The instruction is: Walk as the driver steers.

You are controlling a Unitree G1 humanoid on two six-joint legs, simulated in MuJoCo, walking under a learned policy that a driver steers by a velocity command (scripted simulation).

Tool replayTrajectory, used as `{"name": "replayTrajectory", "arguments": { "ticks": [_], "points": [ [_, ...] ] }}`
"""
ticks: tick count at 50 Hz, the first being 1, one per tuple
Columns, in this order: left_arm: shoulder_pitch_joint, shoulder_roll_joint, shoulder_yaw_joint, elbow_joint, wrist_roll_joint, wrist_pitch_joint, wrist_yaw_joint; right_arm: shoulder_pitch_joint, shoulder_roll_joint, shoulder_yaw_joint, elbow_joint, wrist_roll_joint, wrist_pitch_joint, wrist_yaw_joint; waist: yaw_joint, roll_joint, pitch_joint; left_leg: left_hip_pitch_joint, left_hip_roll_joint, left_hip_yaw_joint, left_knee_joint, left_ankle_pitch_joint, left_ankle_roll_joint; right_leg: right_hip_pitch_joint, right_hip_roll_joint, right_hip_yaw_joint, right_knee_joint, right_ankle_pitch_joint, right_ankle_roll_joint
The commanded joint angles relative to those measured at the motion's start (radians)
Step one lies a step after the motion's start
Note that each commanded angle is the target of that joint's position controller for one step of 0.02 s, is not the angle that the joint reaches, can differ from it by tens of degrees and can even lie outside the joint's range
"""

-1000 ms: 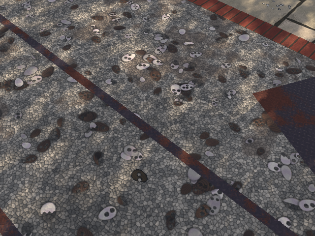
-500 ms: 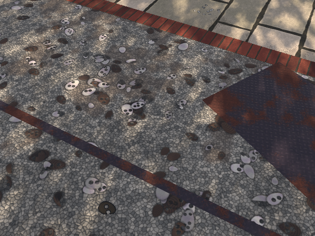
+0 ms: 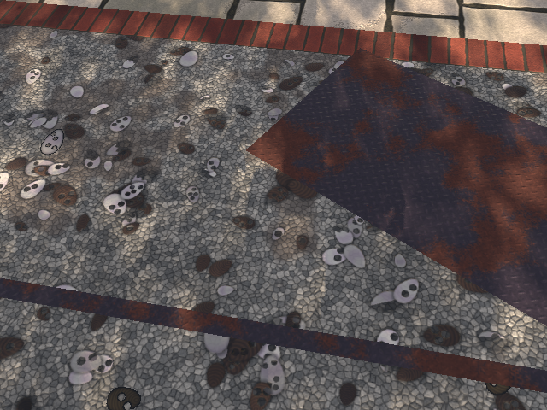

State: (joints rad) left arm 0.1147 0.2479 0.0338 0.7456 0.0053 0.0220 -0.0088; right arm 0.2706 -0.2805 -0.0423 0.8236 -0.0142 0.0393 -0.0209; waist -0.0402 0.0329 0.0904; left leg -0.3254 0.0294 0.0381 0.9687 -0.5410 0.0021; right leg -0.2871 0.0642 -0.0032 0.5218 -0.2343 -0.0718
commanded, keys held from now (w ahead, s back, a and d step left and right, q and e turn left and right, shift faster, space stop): e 0.62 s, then q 0.38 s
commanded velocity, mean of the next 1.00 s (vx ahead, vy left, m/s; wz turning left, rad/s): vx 0.01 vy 0.00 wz -0.32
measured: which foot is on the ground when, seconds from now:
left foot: up 0.00-0.34, down 0.36-0.78, up 0.80-1.00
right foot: down 0.00-0.36, up 0.38-0.76, down 0.78-1.00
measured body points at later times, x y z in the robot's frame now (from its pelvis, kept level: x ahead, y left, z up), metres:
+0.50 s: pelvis +0.02 +0.04 +0.01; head +0.06 +0.06 +0.46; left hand +0.19 +0.29 -0.13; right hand +0.08 -0.26 -0.08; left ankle +0.05 +0.12 -0.73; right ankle -0.03 -0.07 -0.66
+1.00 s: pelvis +0.00 +0.02 +0.01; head +0.01 -0.01 +0.46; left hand +0.22 +0.20 -0.10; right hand -0.04 -0.26 -0.13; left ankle +0.00 +0.14 -0.67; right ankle -0.04 -0.07 -0.73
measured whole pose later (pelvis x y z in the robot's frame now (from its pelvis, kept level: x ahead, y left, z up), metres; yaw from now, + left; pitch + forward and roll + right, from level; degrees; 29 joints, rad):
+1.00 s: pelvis +0.00 +0.02 +0.01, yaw -16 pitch -1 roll +0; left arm 0.12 0.21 0.01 0.79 0.02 0.03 0.04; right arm 0.28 -0.28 -0.06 0.84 -0.01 0.07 0.01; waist -0.04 0.04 0.07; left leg -0.37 -0.01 0.00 0.96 -0.48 -0.01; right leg -0.15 0.00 -0.08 0.41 -0.24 -0.04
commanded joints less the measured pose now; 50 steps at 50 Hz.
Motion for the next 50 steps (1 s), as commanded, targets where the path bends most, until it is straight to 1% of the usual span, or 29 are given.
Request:
{"name": "replayTrajectory", "arguments": {
  "ticks": [1, 2, 4, 9, 12, 14, 16, 17, 18, 19, 20, 21, 22, 24, 25, 28, 31, 35, 37, 38, 39, 40, 41, 42, 44, 45, 46, 48, 50],
  "points": [
    [0.046, 0.159, 0.043, -0.031, -0.003, 0.002, 0.022, -0.014, -0.113, -0.028, -0.072, -0.008, -0.003, -0.001, 0.032, -0.137, -0.076, -0.178, 0.018, -0.065, 0.083, 0.068, -0.015, 0.171, -0.262, 0.273, -0.205, 0.536, -0.171],
    [0.040, 0.155, 0.042, -0.032, 0.000, 0.002, 0.021, 0.010, -0.108, -0.028, -0.061, -0.015, -0.001, 0.002, 0.023, -0.143, -0.097, -0.150, 0.004, -0.054, 0.081, 0.101, -0.023, 0.162, -0.235, 0.250, -0.201, 0.559, -0.164],
    [0.058, 0.166, 0.048, -0.026, 0.002, -0.003, 0.016, 0.018, -0.093, -0.027, -0.062, -0.011, 0.003, 0.004, 0.021, -0.131, -0.136, -0.131, -0.013, -0.052, 0.053, 0.118, -0.037, 0.158, -0.224, 0.250, -0.193, 0.551, -0.166],
    [0.096, 0.192, 0.065, -0.014, 0.012, 0.005, 0.012, -0.075, -0.075, -0.021, -0.105, -0.007, 0.012, -0.004, 0.055, -0.162, -0.115, -0.128, -0.031, -0.063, -0.098, 0.134, -0.043, 0.105, -0.218, 0.341, -0.211, 0.278, -0.176],
    [0.091, 0.205, 0.073, -0.018, 0.017, 0.012, 0.007, -0.098, -0.074, -0.018, -0.123, -0.001, 0.003, -0.007, 0.062, -0.165, -0.121, -0.068, -0.055, -0.066, -0.185, 0.138, -0.033, 0.072, -0.210, 0.394, -0.188, 0.254, -0.164],
    [0.078, 0.211, 0.077, -0.022, 0.018, 0.016, 0.004, -0.086, -0.075, -0.016, -0.130, 0.005, -0.006, -0.012, 0.055, -0.170, -0.128, -0.008, -0.072, -0.067, -0.267, 0.134, -0.021, 0.061, -0.207, 0.437, -0.162, 0.300, -0.148],
    [0.041, 0.209, 0.078, -0.026, 0.009, 0.021, 0.003, -0.025, -0.068, -0.013, -0.121, 0.007, -0.020, -0.020, 0.012, -0.161, -0.132, 0.119, -0.084, -0.067, -0.467, 0.223, -0.004, 0.022, -0.173, 0.459, -0.116, 0.301, -0.099],
    [0.031, 0.193, 0.073, -0.031, -0.001, 0.020, 0.007, 0.011, -0.083, -0.016, -0.115, 0.000, -0.031, -0.028, -0.010, -0.131, -0.131, 0.214, -0.050, -0.093, -0.617, 0.294, 0.005, -0.036, -0.130, 0.447, -0.072, 0.203, -0.047],
    [0.070, 0.125, 0.056, -0.043, -0.007, 0.016, 0.009, 0.020, -0.166, -0.031, -0.124, -0.018, -0.038, -0.039, 0.015, 0.051, -0.146, 0.295, 0.170, -0.292, -0.737, 0.226, 0.049, -0.132, -0.040, 0.337, 0.092, -0.050, 0.016],
    [0.119, 0.108, 0.056, -0.047, -0.004, 0.015, 0.018, -0.074, -0.264, -0.050, -0.156, -0.015, -0.030, -0.034, 0.051, 0.241, -0.111, 0.232, 0.373, -0.528, -0.782, 0.330, 0.168, -0.262, 0.133, 0.112, 0.281, -0.336, 0.051],
    [0.114, 0.194, 0.077, -0.032, 0.030, 0.020, 0.020, -0.055, -0.210, -0.042, -0.155, -0.017, -0.025, -0.025, 0.039, 0.141, -0.108, 0.154, 0.387, -0.492, -0.748, 0.412, 0.235, -0.224, 0.046, 0.119, 0.475, -0.352, 0.060],
    [0.120, 0.201, 0.087, -0.014, 0.024, 0.024, 0.013, -0.098, -0.138, -0.020, -0.166, -0.011, -0.026, -0.020, 0.067, 0.077, -0.081, 0.118, 0.323, -0.395, -0.732, 0.454, 0.228, -0.207, 0.033, 0.129, 0.547, -0.295, 0.061],
    [0.144, 0.190, 0.088, 0.004, 0.022, 0.032, 0.004, -0.147, -0.106, -0.011, -0.176, -0.009, -0.026, -0.018, 0.089, 0.060, -0.058, 0.103, 0.256, -0.288, -0.717, 0.492, 0.198, -0.201, 0.023, 0.115, 0.605, -0.237, 0.071],
    [0.171, 0.174, 0.085, 0.016, 0.017, 0.045, -0.017, -0.162, -0.099, -0.009, -0.186, -0.010, -0.029, -0.025, 0.088, 0.113, -0.078, 0.171, 0.192, -0.172, -0.685, 0.608, 0.175, -0.232, 0.019, 0.083, 0.659, -0.183, 0.098],
    [0.157, 0.168, 0.081, 0.012, 0.013, 0.047, -0.022, -0.137, -0.101, -0.010, -0.181, -0.012, -0.030, -0.025, 0.072, 0.108, -0.085, 0.200, 0.187, -0.144, -0.672, 0.653, 0.178, -0.242, 0.017, 0.071, 0.653, -0.176, 0.112],
    [0.090, 0.151, 0.072, -0.016, 0.009, 0.054, -0.029, -0.059, -0.116, -0.020, -0.157, -0.011, -0.033, -0.026, 0.024, 0.105, -0.097, 0.301, 0.222, -0.125, -0.648, 0.708, 0.202, -0.279, -0.001, 0.052, 0.574, -0.182, 0.135],
    [0.054, 0.133, 0.062, -0.038, 0.009, 0.060, -0.034, -0.030, -0.134, -0.030, -0.143, -0.014, -0.035, -0.020, 0.005, 0.120, -0.103, 0.327, 0.253, -0.107, -0.633, 0.724, 0.215, -0.251, -0.027, 0.028, 0.462, -0.209, 0.133],
    [0.059, 0.091, 0.036, -0.039, -0.001, 0.056, -0.020, -0.038, -0.144, -0.031, -0.116, -0.016, -0.041, 0.006, 0.009, 0.151, -0.128, 0.229, 0.235, -0.096, -0.588, 0.813, 0.220, -0.045, -0.007, -0.004, 0.227, -0.253, 0.088],
    [0.096, 0.074, 0.024, -0.015, 0.000, 0.049, -0.005, -0.058, -0.132, -0.022, -0.101, -0.010, -0.037, 0.017, 0.038, 0.149, -0.132, 0.198, 0.212, -0.103, -0.555, 0.835, 0.203, 0.059, -0.005, -0.027, 0.023, -0.151, 0.066],
    [0.137, 0.058, 0.015, 0.010, 0.008, 0.040, 0.003, -0.073, -0.114, -0.013, -0.092, 0.000, -0.035, 0.023, 0.072, 0.122, -0.129, 0.143, 0.189, -0.093, -0.529, 0.800, 0.163, 0.178, -0.017, -0.033, -0.188, 0.027, 0.054],
    [0.151, 0.079, 0.011, 0.023, 0.028, 0.025, 0.013, -0.041, -0.078, 0.000, -0.080, 0.005, -0.038, 0.029, 0.068, 0.059, -0.156, 0.046, 0.165, -0.087, -0.522, 0.676, 0.096, 0.341, -0.094, 0.054, -0.298, 0.173, 0.045],
    [0.184, 0.149, 0.012, 0.019, 0.049, 0.009, 0.024, 0.012, -0.009, 0.018, -0.097, -0.002, -0.040, 0.039, 0.045, -0.159, -0.214, -0.072, 0.097, -0.037, -0.400, 0.272, 0.036, 0.475, -0.367, 0.320, -0.304, 0.343, 0.016],
    [0.093, 0.200, 0.025, 0.017, 0.018, 0.003, 0.038, -0.009, -0.031, 0.011, -0.091, 0.013, -0.019, 0.030, 0.042, -0.288, -0.131, 0.027, 0.020, -0.030, -0.370, 0.006, 0.023, 0.189, -0.417, 0.278, -0.233, 0.476, -0.114],
    [0.032, 0.155, 0.016, 0.000, 0.021, -0.006, 0.037, -0.026, -0.097, -0.007, -0.079, 0.016, -0.004, 0.028, 0.039, -0.203, -0.095, 0.013, 0.005, -0.055, -0.271, 0.001, 0.019, 0.184, -0.375, 0.236, -0.233, 0.442, -0.135],
    [0.009, 0.155, 0.015, 0.001, 0.021, -0.007, 0.046, -0.018, -0.124, -0.029, -0.058, 0.018, 0.003, 0.029, 0.034, -0.183, -0.061, -0.069, -0.031, -0.062, -0.108, 0.030, 0.015, 0.187, -0.325, 0.156, -0.223, 0.481, -0.125],
    [0.023, 0.156, 0.015, 0.006, 0.011, -0.007, 0.053, 0.002, -0.123, -0.036, -0.048, 0.007, 0.007, 0.030, 0.033, -0.183, -0.067, -0.092, -0.036, -0.062, -0.041, 0.040, 0.009, 0.201, -0.324, 0.124, -0.211, 0.551, -0.128],
    [0.030, 0.151, 0.017, 0.007, 0.008, -0.004, 0.054, 0.029, -0.108, -0.037, -0.034, 0.001, 0.008, 0.030, 0.030, -0.172, -0.081, -0.107, -0.043, -0.057, 0.021, 0.038, -0.001, 0.219, -0.319, 0.097, -0.195, 0.597, -0.133],
    [0.031, 0.131, 0.016, 0.005, 0.010, 0.000, 0.055, 0.027, -0.091, -0.039, -0.034, 0.003, 0.015, 0.031, 0.035, -0.152, -0.086, -0.128, -0.036, -0.048, 0.062, 0.050, -0.021, 0.222, -0.320, 0.063, -0.195, 0.542, -0.140],
    [0.033, 0.122, 0.017, 0.008, 0.015, 0.001, 0.057, -0.003, -0.075, -0.038, -0.049, 0.004, 0.024, 0.036, 0.046, -0.164, -0.071, -0.141, -0.025, -0.032, 0.013, 0.067, -0.033, 0.220, -0.322, 0.052, -0.203, 0.434, -0.143]
  ]
}}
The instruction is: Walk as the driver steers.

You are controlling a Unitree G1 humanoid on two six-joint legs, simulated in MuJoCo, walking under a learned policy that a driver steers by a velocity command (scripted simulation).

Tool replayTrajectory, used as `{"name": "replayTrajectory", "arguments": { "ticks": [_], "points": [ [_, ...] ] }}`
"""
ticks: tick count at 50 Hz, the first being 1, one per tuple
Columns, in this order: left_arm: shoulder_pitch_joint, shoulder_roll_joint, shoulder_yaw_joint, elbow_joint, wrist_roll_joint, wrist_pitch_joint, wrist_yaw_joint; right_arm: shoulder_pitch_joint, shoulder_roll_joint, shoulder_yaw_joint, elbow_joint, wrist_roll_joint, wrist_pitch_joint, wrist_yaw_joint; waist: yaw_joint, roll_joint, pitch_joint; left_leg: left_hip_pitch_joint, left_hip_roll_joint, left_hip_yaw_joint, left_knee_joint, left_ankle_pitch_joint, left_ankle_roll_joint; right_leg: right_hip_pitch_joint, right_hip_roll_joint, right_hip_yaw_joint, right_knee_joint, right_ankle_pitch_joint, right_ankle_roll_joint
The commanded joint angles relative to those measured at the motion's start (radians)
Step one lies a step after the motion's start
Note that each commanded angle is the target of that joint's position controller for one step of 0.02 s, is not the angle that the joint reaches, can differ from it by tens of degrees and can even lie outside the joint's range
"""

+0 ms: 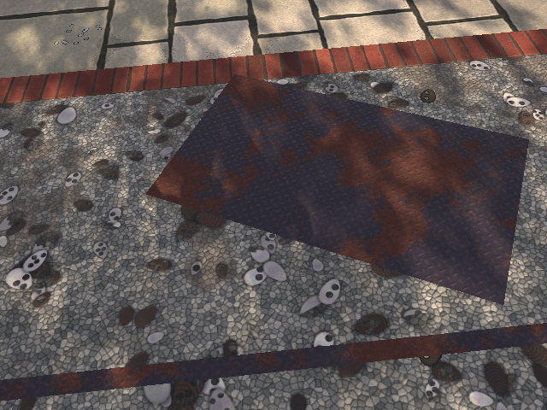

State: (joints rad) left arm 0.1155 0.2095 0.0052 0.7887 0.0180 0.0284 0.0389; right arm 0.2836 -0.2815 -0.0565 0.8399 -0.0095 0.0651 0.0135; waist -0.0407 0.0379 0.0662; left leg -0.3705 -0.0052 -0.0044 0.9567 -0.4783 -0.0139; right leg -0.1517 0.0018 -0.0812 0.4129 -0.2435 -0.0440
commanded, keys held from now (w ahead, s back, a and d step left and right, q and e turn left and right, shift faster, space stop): q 0.10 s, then w+q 0.36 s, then w+e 0.54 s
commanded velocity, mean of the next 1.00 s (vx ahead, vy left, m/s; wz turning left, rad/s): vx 0.33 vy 0.00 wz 0.15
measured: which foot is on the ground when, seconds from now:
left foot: up 0.00-0.18, down 0.20-0.76, up 0.78-1.00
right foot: down 0.00-0.20, up 0.22-0.72, down 0.74-1.00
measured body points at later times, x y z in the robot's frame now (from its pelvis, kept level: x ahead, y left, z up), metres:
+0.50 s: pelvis +0.06 +0.06 +0.00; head +0.07 +0.10 +0.45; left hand +0.12 +0.36 -0.12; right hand +0.13 -0.21 -0.11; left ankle -0.04 +0.10 -0.74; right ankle +0.19 -0.08 -0.67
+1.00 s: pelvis +0.35 +0.09 +0.00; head +0.38 +0.08 +0.45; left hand +0.31 +0.36 -0.13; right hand +0.52 -0.14 -0.12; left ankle +0.40 +0.27 -0.67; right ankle +0.34 +0.04 -0.74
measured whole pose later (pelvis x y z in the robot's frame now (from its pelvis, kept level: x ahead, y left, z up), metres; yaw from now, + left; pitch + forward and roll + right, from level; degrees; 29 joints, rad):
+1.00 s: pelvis +0.35 +0.09 +0.00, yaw +8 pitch +0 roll -1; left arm 0.37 0.26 0.05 0.91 0.00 -0.05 -0.02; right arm 0.16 -0.26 -0.01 0.77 -0.05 -0.05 0.02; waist 0.02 0.03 0.05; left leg -0.62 0.10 -0.05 0.99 -0.21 -0.02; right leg -0.14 0.16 0.05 0.32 -0.17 -0.13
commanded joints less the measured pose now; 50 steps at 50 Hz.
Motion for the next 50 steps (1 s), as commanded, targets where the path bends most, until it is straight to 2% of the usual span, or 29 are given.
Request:
{"name": "replayTrajectory", "arguments": {
  "ticks": [1, 5, 6, 8, 9, 10, 11, 12, 13, 14, 15, 17, 18, 21, 25, 30, 32, 33, 35, 36, 37, 38, 39, 40, 41, 42, 44, 46, 50],
  "points": [
    [0.036, 0.162, 0.048, -0.031, 0.005, -0.006, 0.010, -0.031, -0.066, -0.021, -0.074, -0.002, 0.001, 0.006, 0.053, -0.175, -0.043, -0.090, 0.014, 0.019, -0.014, 0.009, -0.019, 0.083, -0.262, 0.125, -0.093, 0.410, -0.171],
    [0.037, 0.194, 0.065, -0.024, 0.011, -0.011, -0.002, -0.052, -0.055, -0.016, -0.105, 0.001, 0.004, 0.017, 0.059, -0.193, -0.071, -0.002, 0.017, 0.057, -0.162, 0.001, 0.004, 0.061, -0.292, 0.114, -0.054, 0.410, -0.174],
    [0.045, 0.207, 0.071, -0.024, 0.014, -0.013, -0.008, -0.047, -0.060, -0.016, -0.112, 0.002, 0.003, 0.020, 0.062, -0.197, -0.093, 0.027, 0.015, 0.071, -0.197, 0.000, 0.018, 0.051, -0.302, 0.118, -0.066, 0.297, -0.169],
    [0.035, 0.237, 0.084, -0.031, 0.017, -0.015, -0.019, -0.039, -0.070, -0.019, -0.122, 0.001, -0.001, 0.034, 0.045, -0.190, -0.093, 0.119, 0.007, 0.096, -0.301, 0.027, 0.057, -0.024, -0.306, 0.132, -0.101, -0.088, -0.141],
    [0.007, 0.240, 0.087, -0.039, 0.013, -0.013, -0.022, 0.006, -0.071, -0.021, -0.107, -0.001, -0.006, 0.040, 0.009, -0.160, -0.079, 0.228, -0.013, 0.114, -0.403, 0.075, 0.082, -0.118, -0.289, 0.112, -0.081, -0.263, -0.111],
    [-0.010, 0.213, 0.083, -0.045, 0.014, -0.010, -0.024, 0.107, -0.091, -0.032, -0.062, -0.005, -0.015, 0.039, -0.032, -0.086, -0.071, 0.375, -0.036, 0.083, -0.476, 0.049, 0.111, -0.253, -0.242, 0.063, 0.025, -0.390, -0.068],
    [-0.029, 0.137, 0.063, -0.066, 0.019, -0.008, -0.035, 0.214, -0.160, -0.050, -0.032, -0.016, -0.030, 0.026, -0.077, 0.184, -0.046, 0.451, 0.156, -0.233, -0.682, -0.196, 0.169, -0.427, -0.131, -0.084, 0.373, -0.437, -0.002],
    [-0.133, 0.111, 0.049, -0.143, 0.027, -0.008, -0.035, 0.230, -0.260, -0.066, -0.059, -0.011, -0.045, 0.024, -0.098, 0.308, 0.037, 0.375, 0.374, -0.734, -0.863, -0.423, 0.291, -0.677, 0.043, -0.018, 0.552, -0.423, 0.030],
    [-0.148, 0.170, 0.061, -0.144, 0.027, -0.020, -0.041, 0.176, -0.205, -0.053, -0.068, -0.017, -0.044, 0.010, -0.064, 0.136, 0.103, 0.304, 0.369, -0.679, -0.886, -0.407, 0.310, -0.668, -0.033, 0.108, 0.628, -0.294, 0.023],
    [-0.098, 0.188, 0.067, -0.120, 0.008, -0.032, -0.055, 0.113, -0.176, -0.041, -0.083, -0.007, -0.046, 0.000, -0.011, 0.102, 0.110, 0.267, 0.321, -0.590, -0.876, -0.358, 0.287, -0.634, -0.053, 0.111, 0.621, -0.170, 0.023],
    [-0.050, 0.198, 0.069, -0.090, 0.006, -0.045, -0.063, 0.070, -0.161, -0.037, -0.094, -0.002, -0.054, -0.005, 0.019, 0.072, 0.108, 0.276, 0.259, -0.498, -0.874, -0.218, 0.255, -0.601, -0.064, 0.111, 0.599, -0.086, 0.032],
    [0.001, 0.189, 0.068, -0.046, 0.035, -0.051, -0.070, 0.057, -0.138, -0.030, -0.097, 0.001, -0.081, -0.009, 0.027, 0.048, 0.046, 0.330, 0.183, -0.368, -0.846, 0.076, 0.228, -0.552, -0.062, 0.097, 0.600, 0.024, 0.049],
    [0.008, 0.178, 0.067, -0.043, 0.036, -0.049, -0.072, 0.085, -0.134, -0.029, -0.085, 0.005, -0.093, -0.004, 0.027, 0.032, 0.020, 0.358, 0.171, -0.342, -0.828, 0.175, 0.225, -0.552, -0.055, 0.093, 0.603, 0.050, 0.053],
    [-0.028, 0.161, 0.062, -0.054, 0.030, -0.039, -0.070, 0.162, -0.139, -0.034, -0.055, 0.009, -0.111, 0.001, 0.007, 0.032, 0.007, 0.400, 0.158, -0.318, -0.805, 0.289, 0.233, -0.605, -0.053, 0.084, 0.573, 0.088, 0.072],
    [-0.109, 0.148, 0.054, -0.076, 0.030, -0.044, -0.076, 0.223, -0.120, -0.027, -0.022, 0.004, -0.116, -0.009, -0.028, 0.060, 0.032, 0.430, 0.154, -0.296, -0.816, 0.363, 0.236, -0.657, -0.056, 0.058, 0.446, 0.142, 0.091],
    [-0.224, 0.125, 0.034, -0.119, 0.016, -0.060, -0.092, 0.260, -0.113, -0.014, 0.022, -0.009, -0.133, -0.018, -0.065, 0.068, 0.061, 0.452, 0.170, -0.205, -0.805, 0.632, 0.212, -0.573, -0.036, -0.007, 0.261, 0.173, 0.037],
    [-0.213, 0.130, 0.032, -0.127, 0.012, -0.065, -0.094, 0.243, -0.118, -0.011, 0.035, -0.013, -0.137, -0.025, -0.043, 0.075, 0.068, 0.466, 0.195, -0.172, -0.802, 0.740, 0.199, -0.507, -0.023, -0.015, 0.201, 0.152, -0.011],
    [-0.173, 0.135, 0.034, -0.118, 0.009, -0.066, -0.091, 0.214, -0.122, -0.009, 0.035, -0.014, -0.140, -0.028, -0.013, 0.075, 0.055, 0.458, 0.197, -0.141, -0.774, 0.865, 0.183, -0.428, -0.002, -0.023, 0.171, 0.133, -0.038],
    [0.008, 0.167, 0.050, -0.061, 0.002, -0.069, -0.074, 0.183, -0.142, -0.010, 0.042, -0.024, -0.142, -0.034, 0.070, 0.076, -0.047, 0.479, 0.191, -0.088, -0.574, 1.230, 0.152, -0.210, 0.071, -0.035, 0.158, 0.067, -0.083],
    [0.169, 0.181, 0.061, -0.009, 0.000, -0.074, -0.063, 0.168, -0.154, -0.013, 0.043, -0.027, -0.137, -0.034, 0.142, 0.055, -0.133, 0.459, 0.170, -0.050, -0.376, 1.289, 0.137, -0.043, 0.103, -0.042, 0.105, 0.070, -0.104],
    [0.319, 0.217, 0.074, 0.028, 0.013, -0.080, -0.050, 0.166, -0.146, -0.007, 0.036, -0.022, -0.139, -0.033, 0.204, 0.009, -0.219, 0.300, 0.144, -0.022, -0.129, 1.086, 0.122, 0.192, 0.004, 0.082, 0.081, 0.008, -0.141],
    [0.408, 0.329, 0.105, 0.037, 0.033, -0.079, -0.041, 0.228, -0.058, 0.013, 0.000, 0.003, -0.145, -0.020, 0.168, -0.219, -0.318, -0.025, -0.014, 0.041, 0.276, 0.521, 0.067, 0.422, -0.280, 0.600, 0.008, -0.185, -0.276],
    [0.334, 0.297, 0.099, 0.047, -0.002, -0.071, -0.056, 0.206, -0.100, 0.004, -0.006, -0.021, -0.153, -0.015, 0.120, -0.229, -0.307, -0.212, -0.098, -0.055, 0.428, 0.033, 0.075, 0.417, -0.341, 0.933, -0.164, -0.177, -0.323],
    [0.224, 0.265, 0.096, 0.028, -0.016, -0.071, -0.062, 0.121, -0.117, 0.004, -0.029, -0.026, -0.159, -0.012, 0.085, -0.148, -0.158, -0.278, -0.021, -0.100, 0.436, 0.114, 0.087, 0.289, -0.318, 0.786, -0.167, -0.201, -0.308],
    [0.178, 0.211, 0.086, 0.017, -0.014, -0.072, -0.064, 0.057, -0.124, 0.008, -0.040, -0.025, -0.170, -0.006, 0.081, -0.058, -0.086, -0.268, 0.022, -0.084, 0.384, 0.184, 0.087, 0.163, -0.283, 0.651, -0.185, -0.108, -0.291],
    [0.163, 0.187, 0.078, 0.020, -0.008, -0.076, -0.061, 0.031, -0.110, 0.010, -0.050, -0.026, -0.170, -0.002, 0.055, -0.028, -0.041, -0.238, 0.052, -0.079, 0.320, 0.200, 0.082, 0.068, -0.234, 0.565, -0.201, -0.012, -0.267],
    [0.165, 0.166, 0.069, 0.038, -0.010, -0.089, -0.055, 0.044, -0.085, 0.018, -0.057, -0.042, -0.142, 0.003, 0.011, -0.050, -0.033, -0.173, 0.082, -0.070, 0.229, 0.198, 0.050, -0.028, -0.164, 0.456, -0.221, 0.144, -0.241],
    [0.199, 0.182, 0.074, 0.051, -0.017, -0.102, -0.053, 0.030, -0.066, 0.025, -0.070, -0.047, -0.121, 0.006, 0.006, -0.061, -0.039, -0.179, 0.088, -0.042, 0.164, 0.201, 0.019, -0.059, -0.138, 0.404, -0.231, 0.233, -0.250],
    [0.269, 0.197, 0.081, 0.065, -0.022, -0.099, -0.048, -0.167, -0.053, 0.033, -0.143, -0.044, -0.110, 0.009, 0.054, -0.070, 0.010, -0.263, 0.094, 0.001, -0.061, 0.359, -0.034, -0.070, -0.092, 0.369, -0.259, 0.263, -0.220]
  ]
}}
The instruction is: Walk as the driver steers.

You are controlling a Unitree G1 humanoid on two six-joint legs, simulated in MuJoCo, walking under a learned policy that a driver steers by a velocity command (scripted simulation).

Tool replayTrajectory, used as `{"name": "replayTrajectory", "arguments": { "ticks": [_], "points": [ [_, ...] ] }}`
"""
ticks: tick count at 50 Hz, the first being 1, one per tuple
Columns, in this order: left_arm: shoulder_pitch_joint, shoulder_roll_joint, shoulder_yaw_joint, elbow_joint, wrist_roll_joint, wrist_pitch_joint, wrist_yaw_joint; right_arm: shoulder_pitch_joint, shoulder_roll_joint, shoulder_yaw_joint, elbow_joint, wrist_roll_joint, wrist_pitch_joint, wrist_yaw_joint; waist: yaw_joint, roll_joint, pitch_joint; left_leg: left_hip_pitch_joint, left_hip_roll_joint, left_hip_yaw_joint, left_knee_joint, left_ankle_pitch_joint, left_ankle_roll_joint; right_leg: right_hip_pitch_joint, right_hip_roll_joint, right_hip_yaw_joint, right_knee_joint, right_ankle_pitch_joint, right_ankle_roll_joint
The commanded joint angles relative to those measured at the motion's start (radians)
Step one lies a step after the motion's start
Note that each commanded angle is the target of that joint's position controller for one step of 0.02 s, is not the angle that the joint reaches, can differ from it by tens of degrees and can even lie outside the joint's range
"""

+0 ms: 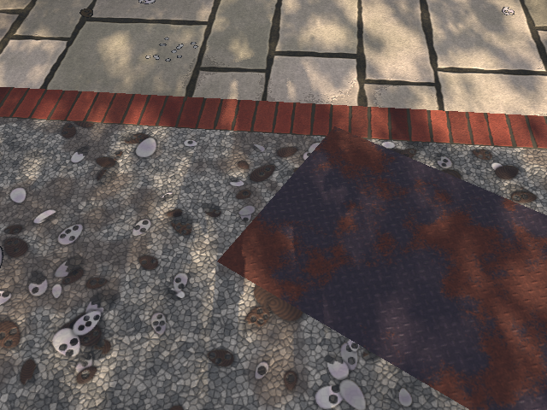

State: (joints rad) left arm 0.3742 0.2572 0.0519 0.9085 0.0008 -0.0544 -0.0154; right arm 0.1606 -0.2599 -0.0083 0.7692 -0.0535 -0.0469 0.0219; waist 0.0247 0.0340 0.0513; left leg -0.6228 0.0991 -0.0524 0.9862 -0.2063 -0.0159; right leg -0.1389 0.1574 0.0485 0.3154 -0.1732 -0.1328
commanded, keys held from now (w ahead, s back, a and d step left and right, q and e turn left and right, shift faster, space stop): w+e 0.38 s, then w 0.02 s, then w+q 0.60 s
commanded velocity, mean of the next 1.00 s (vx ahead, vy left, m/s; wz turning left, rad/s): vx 0.50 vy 0.00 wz -0.10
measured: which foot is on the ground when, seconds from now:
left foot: up 0.00-0.24, down 0.26-0.74, up 0.76-1.00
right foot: down 0.00-0.26, up 0.28-0.72, down 0.74-1.00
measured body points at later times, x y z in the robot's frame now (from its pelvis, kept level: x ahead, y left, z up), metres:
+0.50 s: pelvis +0.29 +0.04 +0.00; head +0.32 +0.05 +0.45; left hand +0.47 +0.27 -0.12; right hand +0.27 -0.24 -0.11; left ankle +0.31 +0.13 -0.74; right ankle +0.26 -0.10 -0.66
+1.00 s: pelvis +0.51 -0.06 +0.00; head +0.53 -0.08 +0.45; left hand +0.57 +0.21 -0.12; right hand +0.59 -0.34 -0.13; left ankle +0.57 +0.08 -0.66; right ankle +0.47 -0.14 -0.74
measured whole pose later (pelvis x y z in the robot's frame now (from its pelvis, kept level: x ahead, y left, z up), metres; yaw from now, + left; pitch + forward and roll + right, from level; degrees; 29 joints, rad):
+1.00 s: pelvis +0.51 -0.06 +0.00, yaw -4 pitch +1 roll -1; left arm 0.35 0.24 0.04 0.86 0.02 -0.10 0.01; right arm 0.23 -0.29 -0.08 0.84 -0.03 0.00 0.05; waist 0.02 0.05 0.01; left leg -0.62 0.06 -0.01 1.07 -0.20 0.04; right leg -0.09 0.01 -0.17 0.29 -0.22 -0.05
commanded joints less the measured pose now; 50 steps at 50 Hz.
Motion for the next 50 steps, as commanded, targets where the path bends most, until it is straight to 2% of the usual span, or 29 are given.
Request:
{"name": "replayTrajectory", "arguments": {
  "ticks": [1, 5, 8, 10, 11, 12, 13, 14, 15, 16, 17, 18, 20, 23, 27, 29, 32, 34, 35, 36, 37, 38, 39, 40, 41, 42, 44, 47, 50],
  "points": [
    [0.032, 0.148, 0.036, -0.051, -0.005, -0.015, 0.006, -0.083, -0.069, -0.012, -0.085, 0.003, 0.001, 0.003, 0.005, -0.072, 0.020, -0.012, -0.018, 0.053, -0.147, 0.134, -0.037, -0.063, -0.237, 0.234, -0.149, 0.221, -0.113],
    [0.112, 0.155, 0.041, -0.040, 0.001, -0.006, 0.015, -0.208, -0.063, -0.003, -0.127, 0.015, -0.005, 0.009, 0.062, -0.088, -0.007, -0.015, -0.059, 0.058, -0.294, 0.214, -0.036, 0.051, -0.233, 0.254, -0.074, 0.366, -0.080],
    [0.124, 0.167, 0.045, -0.047, 0.013, -0.001, 0.026, -0.257, -0.077, -0.002, -0.156, 0.022, -0.014, 0.006, 0.069, -0.100, -0.014, 0.019, -0.085, 0.041, -0.379, 0.177, -0.017, 0.121, -0.261, 0.304, -0.010, 0.444, -0.070],
    [0.068, 0.187, 0.051, -0.068, 0.017, 0.000, 0.034, -0.179, -0.106, -0.011, -0.139, 0.025, -0.022, 0.000, 0.017, -0.113, -0.032, 0.171, -0.106, 0.025, -0.462, 0.116, 0.009, 0.100, -0.268, 0.326, 0.048, 0.489, -0.036],
    [0.039, 0.198, 0.053, -0.078, 0.018, -0.003, 0.031, -0.088, -0.132, -0.022, -0.110, 0.027, -0.028, -0.009, -0.024, -0.113, -0.071, 0.304, -0.130, 0.029, -0.487, 0.073, 0.027, 0.076, -0.251, 0.325, 0.131, 0.571, -0.017],
    [0.021, 0.200, 0.053, -0.081, 0.010, -0.011, 0.021, 0.044, -0.163, -0.036, -0.075, 0.023, -0.040, -0.022, -0.093, -0.069, -0.142, 0.492, -0.111, 0.020, -0.550, 0.095, 0.055, 0.031, -0.199, 0.285, 0.300, 0.574, 0.005],
    [0.026, 0.144, 0.038, -0.107, -0.003, -0.021, 0.010, 0.194, -0.228, -0.053, -0.065, 0.002, -0.049, -0.042, -0.145, 0.015, -0.278, 0.723, 0.078, -0.156, -0.569, -0.082, 0.101, -0.086, -0.144, 0.228, 0.544, 0.345, 0.024],
    [0.132, 0.044, 0.018, -0.136, -0.034, -0.018, 0.013, 0.217, -0.307, -0.074, -0.072, -0.017, -0.037, -0.049, -0.092, 0.237, -0.383, 0.954, 0.352, -0.581, -0.638, -0.147, 0.205, -0.391, 0.004, 0.092, 0.815, -0.341, 0.056],
    [0.141, 0.134, 0.027, -0.119, 0.003, -0.003, 0.022, 0.177, -0.253, -0.075, -0.069, 0.003, -0.022, -0.042, -0.064, 0.168, -0.341, 0.872, 0.354, -0.708, -0.669, -0.229, 0.236, -0.490, -0.073, 0.072, 0.929, -0.354, 0.047],
    [0.074, 0.149, 0.033, -0.110, 0.017, 0.005, 0.018, 0.115, -0.156, -0.054, -0.082, 0.012, -0.020, -0.038, -0.055, 0.047, -0.202, 0.738, 0.302, -0.550, -0.687, -0.222, 0.215, -0.500, -0.119, 0.066, 0.946, -0.254, 0.051],
    [0.020, 0.132, 0.030, -0.116, 0.019, 0.009, 0.009, 0.077, -0.105, -0.042, -0.079, 0.013, -0.022, -0.033, -0.049, -0.002, -0.119, 0.631, 0.247, -0.400, -0.713, -0.116, 0.193, -0.484, -0.149, 0.054, 0.913, -0.190, 0.060],
    [-0.002, 0.120, 0.031, -0.120, 0.025, 0.017, -0.001, 0.073, -0.092, -0.037, -0.071, 0.012, -0.026, -0.033, -0.038, 0.030, -0.085, 0.572, 0.204, -0.295, -0.736, -0.028, 0.169, -0.466, -0.173, 0.045, 0.882, -0.166, 0.067],
    [-0.007, 0.100, 0.028, -0.126, 0.039, 0.039, -0.019, 0.102, -0.091, -0.037, -0.041, 0.022, -0.043, -0.029, -0.021, 0.079, -0.060, 0.508, 0.159, -0.173, -0.761, 0.135, 0.157, -0.433, -0.184, 0.032, 0.858, -0.146, 0.078],
    [-0.045, 0.064, 0.016, -0.139, 0.042, 0.043, -0.029, 0.164, -0.096, -0.041, 0.008, 0.032, -0.073, -0.011, -0.013, 0.068, -0.062, 0.502, 0.145, -0.117, -0.788, 0.266, 0.194, -0.453, -0.161, 0.059, 0.795, -0.107, 0.083],
    [-0.216, 0.056, -0.006, -0.195, 0.054, 0.034, -0.037, 0.186, -0.095, -0.042, 0.049, 0.048, -0.064, -0.004, -0.017, 0.060, -0.016, 0.497, 0.094, -0.053, -0.829, 0.284, 0.211, -0.491, -0.207, -0.041, 0.553, 0.020, 0.116],
    [-0.311, 0.028, -0.025, -0.219, 0.044, 0.024, -0.041, 0.223, -0.109, -0.048, 0.071, 0.047, -0.056, -0.003, -0.046, 0.063, -0.004, 0.463, 0.068, -0.031, -0.823, 0.305, 0.203, -0.414, -0.200, -0.081, 0.409, 0.063, 0.131],
    [-0.364, 0.047, -0.030, -0.236, 0.031, 0.012, -0.031, 0.282, -0.153, -0.062, 0.100, 0.040, -0.045, -0.004, -0.063, 0.067, -0.007, 0.489, 0.097, -0.070, -0.781, 0.350, 0.198, -0.336, -0.177, -0.096, 0.309, 0.056, 0.127],
    [-0.347, 0.070, -0.024, -0.237, 0.029, 0.001, -0.018, 0.286, -0.164, -0.067, 0.110, 0.039, -0.037, -0.007, -0.046, 0.069, -0.016, 0.515, 0.117, -0.108, -0.731, 0.359, 0.187, -0.273, -0.168, -0.087, 0.255, 0.014, 0.110],
    [-0.293, 0.079, -0.019, -0.221, 0.031, -0.007, -0.010, 0.277, -0.167, -0.069, 0.113, 0.041, -0.034, -0.009, -0.016, 0.062, -0.033, 0.510, 0.110, -0.111, -0.673, 0.381, 0.176, -0.189, -0.154, -0.088, 0.200, 0.007, 0.099],
    [-0.184, 0.102, -0.007, -0.183, 0.041, -0.020, 0.002, 0.278, -0.154, -0.066, 0.117, 0.047, -0.032, -0.009, 0.032, 0.017, -0.086, 0.474, 0.062, -0.075, -0.530, 0.421, 0.156, -0.023, -0.148, -0.081, 0.131, 0.023, 0.079],
    [-0.033, 0.166, 0.013, -0.153, 0.063, -0.033, 0.017, 0.265, -0.116, -0.056, 0.095, 0.055, -0.036, -0.008, 0.095, -0.071, -0.194, 0.353, -0.004, -0.024, -0.298, 0.278, 0.131, 0.195, -0.291, 0.067, 0.093, -0.070, 0.039],
    [0.044, 0.261, 0.033, -0.158, 0.078, -0.032, 0.029, 0.299, -0.006, -0.033, 0.046, 0.070, -0.036, -0.009, 0.092, -0.262, -0.294, 0.071, -0.133, 0.069, -0.007, -0.234, 0.092, 0.421, -0.572, 0.419, 0.013, -0.189, -0.014],
    [0.037, 0.259, 0.040, -0.151, 0.047, -0.013, 0.031, 0.331, -0.091, -0.057, 0.054, 0.057, -0.018, -0.019, 0.076, -0.256, -0.301, -0.025, -0.142, 0.021, 0.148, -0.332, 0.104, 0.352, -0.621, 0.594, -0.051, -0.264, -0.080],
    [-0.039, 0.164, 0.017, -0.163, 0.037, -0.010, 0.027, 0.291, -0.113, -0.068, 0.067, 0.046, -0.006, -0.019, 0.041, -0.151, -0.167, -0.055, -0.084, -0.018, 0.190, -0.258, 0.113, 0.253, -0.565, 0.468, -0.065, -0.303, -0.064],
    [-0.097, 0.105, 0.003, -0.166, 0.029, -0.018, 0.022, 0.255, -0.087, -0.065, 0.068, 0.044, -0.004, -0.010, 0.018, -0.128, -0.077, -0.046, -0.052, -0.013, 0.168, -0.182, 0.105, 0.149, -0.509, 0.334, -0.097, -0.216, -0.045],
    [-0.128, 0.072, -0.004, -0.166, 0.030, -0.025, 0.022, 0.241, -0.074, -0.067, 0.073, 0.042, 0.003, -0.004, -0.003, -0.135, -0.047, -0.016, -0.034, -0.004, 0.143, -0.138, 0.095, 0.090, -0.465, 0.234, -0.123, -0.122, -0.017],
    [-0.120, 0.055, -0.007, -0.148, 0.026, -0.042, 0.026, 0.236, -0.058, -0.069, 0.075, 0.022, 0.025, 0.009, -0.030, -0.147, -0.030, 0.017, -0.022, 0.007, 0.139, -0.091, 0.073, 0.039, -0.424, 0.110, -0.142, 0.051, -0.003],
    [-0.073, 0.068, 0.003, -0.117, 0.015, -0.062, 0.027, 0.157, -0.034, -0.069, 0.041, 0.020, 0.041, 0.025, -0.039, -0.119, -0.028, -0.045, -0.013, 0.017, 0.133, -0.013, 0.056, 0.061, -0.425, 0.008, -0.158, 0.213, -0.016],
    [-0.034, 0.063, 0.005, -0.090, 0.017, -0.061, 0.028, 0.052, -0.025, -0.063, 0.000, 0.017, 0.045, 0.039, -0.027, -0.117, -0.001, -0.111, -0.004, 0.032, 0.054, 0.077, 0.042, 0.079, -0.418, -0.080, -0.169, 0.258, -0.023]
  ]
}}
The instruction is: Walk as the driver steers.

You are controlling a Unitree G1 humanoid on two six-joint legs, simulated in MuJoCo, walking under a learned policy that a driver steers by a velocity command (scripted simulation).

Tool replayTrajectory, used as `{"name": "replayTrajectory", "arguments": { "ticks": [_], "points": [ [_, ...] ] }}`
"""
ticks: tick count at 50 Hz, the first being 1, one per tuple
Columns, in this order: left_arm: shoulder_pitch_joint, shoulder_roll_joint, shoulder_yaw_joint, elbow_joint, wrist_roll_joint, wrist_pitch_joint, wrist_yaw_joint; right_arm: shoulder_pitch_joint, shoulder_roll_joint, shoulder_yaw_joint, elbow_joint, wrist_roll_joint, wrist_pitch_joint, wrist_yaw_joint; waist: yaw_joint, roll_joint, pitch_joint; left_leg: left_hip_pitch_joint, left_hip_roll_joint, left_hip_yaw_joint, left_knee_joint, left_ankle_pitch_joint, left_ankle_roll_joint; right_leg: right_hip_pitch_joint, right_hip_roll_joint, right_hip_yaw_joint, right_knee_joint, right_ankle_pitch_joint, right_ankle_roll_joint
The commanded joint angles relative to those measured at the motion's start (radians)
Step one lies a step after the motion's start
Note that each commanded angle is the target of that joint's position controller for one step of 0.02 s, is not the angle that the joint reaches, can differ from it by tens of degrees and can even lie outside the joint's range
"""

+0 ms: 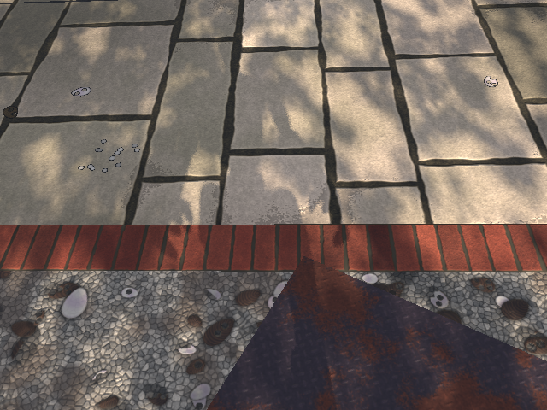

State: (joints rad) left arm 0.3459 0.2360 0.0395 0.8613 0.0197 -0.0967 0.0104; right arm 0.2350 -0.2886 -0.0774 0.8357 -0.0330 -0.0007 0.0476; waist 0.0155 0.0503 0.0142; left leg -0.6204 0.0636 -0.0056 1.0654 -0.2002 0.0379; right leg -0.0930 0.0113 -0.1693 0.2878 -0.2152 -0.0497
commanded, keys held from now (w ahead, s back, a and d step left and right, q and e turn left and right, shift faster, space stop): w+q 0.32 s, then w+e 0.68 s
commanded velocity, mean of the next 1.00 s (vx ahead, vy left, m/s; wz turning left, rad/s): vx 0.50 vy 0.00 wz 0.03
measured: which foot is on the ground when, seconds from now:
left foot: up 0.00-0.24, down 0.26-0.86, up 0.88-1.00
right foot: down 0.00-0.26, up 0.28-0.82, down 0.84-1.00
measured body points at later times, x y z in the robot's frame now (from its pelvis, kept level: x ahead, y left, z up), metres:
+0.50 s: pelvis +0.25 +0.08 +0.00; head +0.27 +0.10 +0.45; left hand +0.29 +0.35 -0.14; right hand +0.37 -0.17 -0.13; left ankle +0.23 +0.12 -0.75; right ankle +0.33 -0.07 -0.67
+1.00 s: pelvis +0.53 +0.07 -0.01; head +0.56 +0.07 +0.44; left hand +0.61 +0.35 -0.14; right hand +0.62 -0.19 -0.14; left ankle +0.48 +0.21 -0.65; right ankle +0.55 +0.03 -0.75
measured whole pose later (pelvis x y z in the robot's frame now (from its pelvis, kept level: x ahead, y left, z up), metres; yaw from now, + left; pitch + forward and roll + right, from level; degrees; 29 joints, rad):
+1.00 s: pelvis +0.53 +0.07 -0.01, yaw -2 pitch +0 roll +0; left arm 0.27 0.27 0.07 0.87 0.00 -0.03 -0.01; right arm 0.23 -0.24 -0.02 0.83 -0.04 -0.07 0.00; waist 0.00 0.01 0.05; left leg -0.46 0.06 -0.01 1.20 -0.33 0.01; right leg -0.25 0.14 -0.02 0.44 -0.19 -0.14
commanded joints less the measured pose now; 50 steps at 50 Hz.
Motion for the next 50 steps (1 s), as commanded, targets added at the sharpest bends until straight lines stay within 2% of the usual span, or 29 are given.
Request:
{"name": "replayTrajectory", "arguments": {
  "ticks": [1, 4, 8, 10, 11, 12, 13, 14, 15, 16, 17, 19, 20, 22, 24, 28, 33, 36, 38, 40, 41, 42, 43, 44, 45, 46, 47, 48, 50],
  "points": [
    [-0.001, 0.083, 0.018, -0.036, 0.000, -0.017, 0.001, -0.061, 0.009, 0.011, -0.080, -0.002, -0.002, 0.017, -0.013, -0.132, 0.047, -0.108, 0.030, -0.004, -0.085, 0.108, -0.013, 0.029, -0.262, 0.105, -0.142, 0.305, -0.102],
    [0.017, 0.110, 0.025, -0.021, 0.002, -0.015, 0.003, -0.173, 0.021, 0.026, -0.122, -0.002, -0.006, 0.031, 0.009, -0.133, 0.071, -0.038, 0.020, 0.050, -0.273, 0.188, 0.002, 0.021, -0.258, 0.031, -0.142, 0.325, -0.090],
    [0.069, 0.148, 0.036, 0.010, 0.003, 0.002, 0.010, -0.248, -0.002, 0.027, -0.162, -0.009, -0.005, 0.035, 0.024, -0.123, 0.084, 0.020, -0.014, 0.119, -0.402, 0.096, 0.058, 0.124, -0.291, -0.026, -0.078, 0.476, -0.072],
    [0.074, 0.178, 0.043, 0.020, 0.005, 0.016, 0.015, -0.214, -0.018, 0.019, -0.160, -0.013, -0.004, 0.026, 0.001, -0.140, 0.045, 0.110, -0.076, 0.160, -0.432, -0.008, 0.098, 0.175, -0.293, -0.065, 0.058, 0.778, -0.058],
    [0.076, 0.195, 0.047, 0.024, 0.006, 0.027, 0.017, -0.147, -0.033, 0.010, -0.144, -0.014, -0.008, 0.020, -0.030, -0.145, -0.001, 0.192, -0.116, 0.170, -0.451, -0.058, 0.122, 0.188, -0.292, -0.078, 0.188, 0.897, -0.056],
    [0.072, 0.207, 0.049, 0.021, 0.003, 0.037, 0.017, -0.022, -0.053, -0.004, -0.107, -0.017, -0.017, 0.010, -0.085, -0.127, -0.076, 0.349, -0.156, 0.166, -0.510, -0.050, 0.150, 0.147, -0.282, -0.093, 0.380, 0.878, -0.045],
    [0.067, 0.196, 0.044, 0.003, 0.006, 0.040, 0.015, 0.149, -0.112, -0.030, -0.053, -0.027, -0.024, -0.007, -0.158, -0.058, -0.177, 0.607, -0.106, 0.053, -0.561, -0.076, 0.191, -0.029, -0.257, -0.100, 0.655, 0.648, -0.012],
    [0.104, 0.068, 0.016, -0.074, -0.005, 0.034, -0.006, 0.156, -0.245, -0.062, -0.062, -0.021, -0.022, -0.022, -0.099, 0.194, -0.268, 0.931, 0.218, -0.458, -0.608, -0.134, 0.327, -0.482, -0.098, -0.084, 1.021, -0.194, 0.053],
    [-0.016, 0.146, 0.032, -0.113, 0.003, 0.022, -0.009, 0.189, -0.256, -0.065, -0.086, 0.012, -0.010, -0.027, -0.148, 0.085, -0.329, 0.953, 0.290, -0.764, -0.763, -0.086, 0.374, -0.620, -0.005, 0.143, 1.160, -0.321, 0.067],
    [-0.099, 0.143, 0.031, -0.139, -0.005, 0.012, -0.014, 0.149, -0.233, -0.060, -0.067, 0.017, -0.005, -0.036, -0.132, 0.017, -0.181, 0.868, 0.262, -0.583, -0.775, 0.009, 0.346, -0.700, -0.066, 0.194, 1.142, -0.213, 0.053],
    [-0.065, 0.120, 0.019, -0.116, -0.012, 0.003, -0.014, 0.096, -0.156, -0.039, -0.060, 0.021, -0.010, -0.043, -0.080, -0.035, -0.090, 0.724, 0.235, -0.448, -0.781, 0.134, 0.303, -0.649, -0.111, 0.184, 1.041, -0.124, 0.042],
    [0.007, 0.101, 0.015, -0.070, 0.011, 0.026, -0.015, 0.014, -0.066, -0.007, -0.060, 0.022, -0.031, -0.046, 0.003, -0.051, -0.040, 0.538, 0.148, -0.275, -0.817, 0.314, 0.231, -0.487, -0.148, 0.186, 0.912, -0.095, 0.043],
    [0.037, 0.094, 0.014, -0.049, 0.020, 0.046, -0.019, 0.011, -0.048, 0.001, -0.055, 0.021, -0.046, -0.042, 0.015, -0.038, -0.050, 0.495, 0.131, -0.231, -0.835, 0.361, 0.219, -0.428, -0.149, 0.182, 0.889, -0.090, 0.044],
    [0.038, 0.085, 0.016, -0.039, 0.016, 0.068, -0.031, 0.047, -0.066, 0.000, -0.026, 0.023, -0.070, -0.036, 0.022, -0.031, -0.036, 0.473, 0.114, -0.168, -0.871, 0.409, 0.207, -0.424, -0.141, 0.171, 0.852, -0.055, 0.042],
    [-0.030, 0.083, 0.018, -0.051, 0.009, 0.077, -0.038, 0.082, -0.082, -0.004, -0.005, 0.020, -0.080, -0.034, 0.003, -0.024, 0.007, 0.486, 0.108, -0.125, -0.914, 0.369, 0.180, -0.495, -0.145, 0.176, 0.796, 0.025, 0.039],
    [-0.152, 0.082, 0.022, -0.075, -0.002, 0.077, -0.041, 0.137, -0.073, 0.004, 0.025, 0.017, -0.088, -0.040, -0.041, -0.012, 0.058, 0.570, 0.103, -0.044, -0.948, 0.344, 0.122, -0.617, -0.102, 0.225, 0.669, 0.151, 0.029],
    [-0.265, 0.059, 0.010, -0.104, 0.007, 0.069, -0.051, 0.164, -0.049, 0.021, 0.056, 0.015, -0.097, -0.058, -0.067, -0.003, 0.092, 0.657, 0.117, 0.055, -0.957, 0.438, 0.095, -0.620, -0.064, 0.158, 0.472, 0.243, 0.012],
    [-0.328, 0.041, -0.001, -0.137, 0.012, 0.065, -0.059, 0.211, -0.052, 0.026, 0.091, 0.011, -0.092, -0.072, -0.083, -0.002, 0.105, 0.745, 0.141, 0.100, -0.903, 0.607, 0.085, -0.599, -0.041, 0.087, 0.365, 0.195, -0.016],
    [-0.295, 0.050, 0.002, -0.136, 0.010, 0.065, -0.057, 0.199, -0.078, 0.025, 0.099, 0.008, -0.088, -0.081, -0.054, 0.025, 0.069, 0.780, 0.151, 0.136, -0.797, 0.899, 0.068, -0.504, 0.010, 0.036, 0.325, 0.109, -0.055],
    [-0.171, 0.077, 0.015, -0.106, 0.013, 0.064, -0.048, 0.179, -0.112, 0.018, 0.099, 0.003, -0.077, -0.092, 0.008, 0.057, -0.009, 0.794, 0.163, 0.160, -0.589, 1.154, 0.060, -0.359, 0.073, 0.005, 0.315, 0.005, -0.103],
    [-0.052, 0.105, 0.030, -0.071, 0.016, 0.058, -0.044, 0.166, -0.128, 0.014, 0.092, 0.001, -0.070, -0.092, 0.059, 0.058, -0.075, 0.748, 0.165, 0.169, -0.415, 1.114, 0.061, -0.218, 0.093, 0.024, 0.272, -0.009, -0.132],
    [0.103, 0.152, 0.052, -0.030, 0.030, 0.052, -0.035, 0.127, -0.137, 0.013, 0.070, 0.009, -0.070, -0.089, 0.147, 0.016, -0.150, 0.581, 0.140, 0.188, -0.161, 0.888, 0.049, 0.019, 0.043, 0.125, 0.192, 0.010, -0.185],
    [0.160, 0.262, 0.084, -0.027, 0.031, 0.056, -0.018, 0.149, -0.050, 0.033, 0.018, 0.017, -0.080, -0.074, 0.122, -0.171, -0.244, 0.260, 0.011, 0.201, 0.202, 0.169, 0.016, 0.286, -0.235, 0.516, 0.181, 0.029, -0.292],
    [0.118, 0.289, 0.091, -0.037, -0.001, 0.064, -0.023, 0.137, -0.061, 0.026, -0.024, 0.020, -0.088, -0.060, 0.084, -0.233, -0.308, -0.033, -0.151, 0.020, 0.425, -0.336, -0.003, 0.420, -0.368, 0.958, 0.049, 0.118, -0.428],
    [0.067, 0.251, 0.087, -0.032, -0.022, 0.070, -0.021, 0.055, -0.076, 0.028, -0.039, 0.006, -0.098, -0.054, 0.078, -0.095, -0.171, -0.127, -0.057, -0.073, 0.398, -0.226, 0.006, 0.322, -0.333, 0.795, 0.022, 0.082, -0.385],
    [0.017, 0.196, 0.073, -0.038, -0.020, 0.072, -0.018, 0.027, -0.079, 0.030, -0.054, 0.016, -0.110, -0.049, 0.051, -0.049, -0.066, -0.108, -0.020, -0.056, 0.318, -0.147, 0.001, 0.174, -0.301, 0.683, -0.013, 0.115, -0.342],
    [-0.027, 0.154, 0.061, -0.040, -0.015, 0.070, -0.016, 0.030, -0.076, 0.029, -0.048, 0.014, -0.107, -0.049, 0.004, 0.002, 0.005, -0.057, 0.011, -0.047, 0.226, -0.122, -0.009, 0.052, -0.246, 0.595, -0.040, 0.191, -0.291],
    [-0.049, 0.135, 0.054, -0.041, -0.020, 0.064, -0.011, 0.040, -0.069, 0.031, -0.051, -0.004, -0.089, -0.048, -0.027, -0.004, 0.027, -0.001, 0.028, -0.045, 0.166, -0.119, -0.030, -0.032, -0.197, 0.528, -0.054, 0.265, -0.265],
    [-0.046, 0.142, 0.051, -0.042, -0.021, 0.046, -0.012, 0.064, -0.047, 0.036, -0.054, -0.019, -0.050, -0.040, -0.049, -0.043, 0.006, 0.057, 0.033, -0.023, 0.094, -0.105, -0.061, -0.093, -0.143, 0.456, -0.067, 0.353, -0.250]
  ]
}}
